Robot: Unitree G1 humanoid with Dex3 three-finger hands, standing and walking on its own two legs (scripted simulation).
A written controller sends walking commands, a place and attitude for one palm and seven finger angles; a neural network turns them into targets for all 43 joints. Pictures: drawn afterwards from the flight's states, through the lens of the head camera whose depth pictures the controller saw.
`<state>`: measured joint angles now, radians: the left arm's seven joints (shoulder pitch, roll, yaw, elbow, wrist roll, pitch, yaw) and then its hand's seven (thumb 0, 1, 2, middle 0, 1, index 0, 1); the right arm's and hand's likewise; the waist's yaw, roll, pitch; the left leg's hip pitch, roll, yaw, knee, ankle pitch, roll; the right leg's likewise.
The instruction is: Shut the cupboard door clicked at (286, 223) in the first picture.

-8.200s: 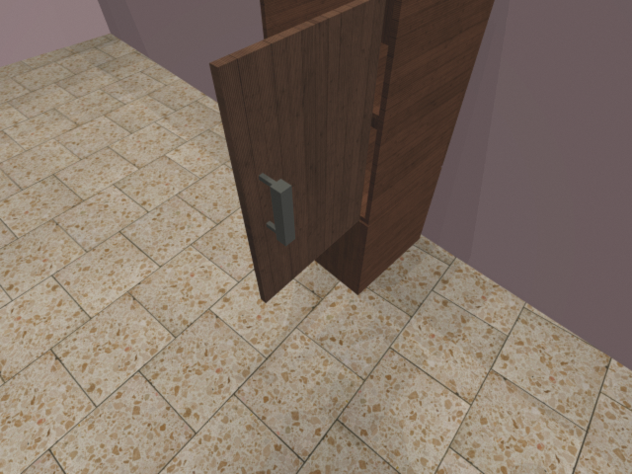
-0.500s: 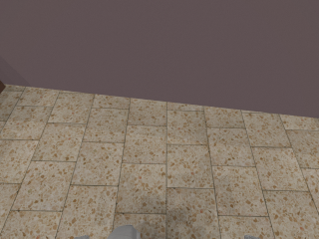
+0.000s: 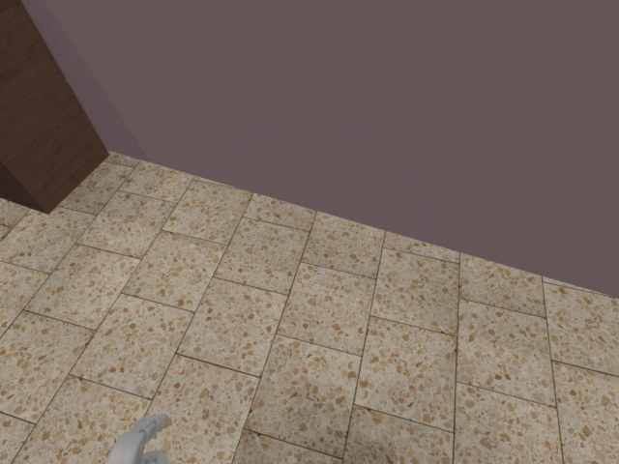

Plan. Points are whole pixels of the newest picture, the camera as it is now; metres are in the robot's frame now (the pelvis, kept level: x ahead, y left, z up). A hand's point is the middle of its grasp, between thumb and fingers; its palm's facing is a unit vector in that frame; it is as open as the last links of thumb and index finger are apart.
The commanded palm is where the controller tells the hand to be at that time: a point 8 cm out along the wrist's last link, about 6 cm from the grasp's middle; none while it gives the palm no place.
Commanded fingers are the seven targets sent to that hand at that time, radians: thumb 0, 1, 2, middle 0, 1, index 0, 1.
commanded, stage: walk to a spot facing it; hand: left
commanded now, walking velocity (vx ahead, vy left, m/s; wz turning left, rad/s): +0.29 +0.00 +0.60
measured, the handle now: out of the picture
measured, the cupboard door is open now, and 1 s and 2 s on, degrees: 93 93 93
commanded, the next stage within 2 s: turn to face it in 1.80 s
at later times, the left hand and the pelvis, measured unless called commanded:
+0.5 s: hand out of the picture +0.06 +0.23 -0.19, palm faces +0.38 -0.90 -0.22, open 7.4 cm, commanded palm none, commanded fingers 0.00 0.90 0.90 -0.20 -0.30 -0.20 -0.30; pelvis +0.16 +0.06 -0.01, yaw +19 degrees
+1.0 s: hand (166, 274) +0.44 +0.29 -0.14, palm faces +0.41 -0.89 -0.18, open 7.4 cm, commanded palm none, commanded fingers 0.00 0.90 0.90 -0.20 -0.30 -0.20 -0.30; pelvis +0.38 +0.07 +0.00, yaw +28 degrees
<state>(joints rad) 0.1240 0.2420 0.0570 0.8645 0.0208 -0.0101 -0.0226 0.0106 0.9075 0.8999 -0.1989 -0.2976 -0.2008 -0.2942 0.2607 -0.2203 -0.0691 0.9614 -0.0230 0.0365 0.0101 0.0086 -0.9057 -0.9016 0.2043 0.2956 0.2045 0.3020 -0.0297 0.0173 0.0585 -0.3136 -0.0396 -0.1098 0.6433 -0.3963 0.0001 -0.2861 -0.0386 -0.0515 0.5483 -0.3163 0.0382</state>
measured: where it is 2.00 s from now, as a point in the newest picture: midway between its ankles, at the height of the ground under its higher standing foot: (229, 298)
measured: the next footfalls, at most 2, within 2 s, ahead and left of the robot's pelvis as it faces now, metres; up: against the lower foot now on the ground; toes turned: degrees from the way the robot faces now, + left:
left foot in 0.40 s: +0.23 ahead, +0.15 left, +0.00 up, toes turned +24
right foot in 0.90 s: +0.50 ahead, +0.01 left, +0.00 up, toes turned +19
